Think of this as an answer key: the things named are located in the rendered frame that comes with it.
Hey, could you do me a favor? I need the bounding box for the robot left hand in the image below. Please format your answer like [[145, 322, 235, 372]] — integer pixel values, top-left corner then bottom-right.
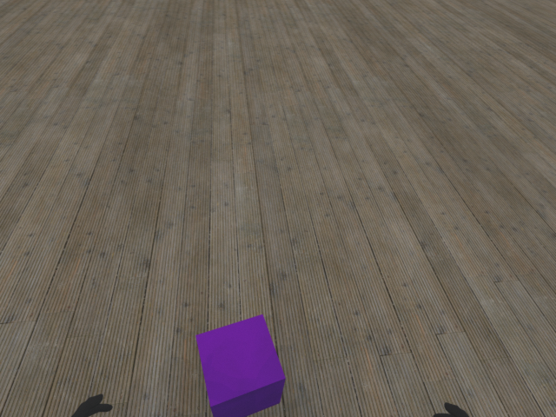
[[71, 394, 112, 417]]

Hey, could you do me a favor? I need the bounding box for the carton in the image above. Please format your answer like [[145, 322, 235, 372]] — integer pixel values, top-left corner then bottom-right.
[[195, 314, 286, 417]]

